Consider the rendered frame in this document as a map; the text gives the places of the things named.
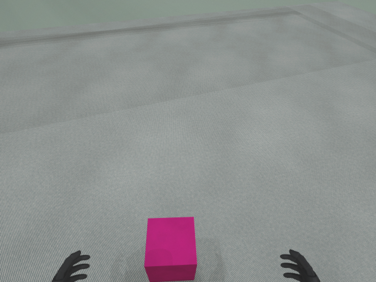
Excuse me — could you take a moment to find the robot right hand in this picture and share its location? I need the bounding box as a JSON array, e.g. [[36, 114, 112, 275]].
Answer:
[[280, 249, 321, 282]]

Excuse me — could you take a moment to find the carton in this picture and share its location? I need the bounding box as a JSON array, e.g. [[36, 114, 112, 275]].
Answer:
[[145, 217, 197, 282]]

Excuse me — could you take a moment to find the robot left hand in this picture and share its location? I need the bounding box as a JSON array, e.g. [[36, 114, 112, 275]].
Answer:
[[52, 250, 90, 282]]

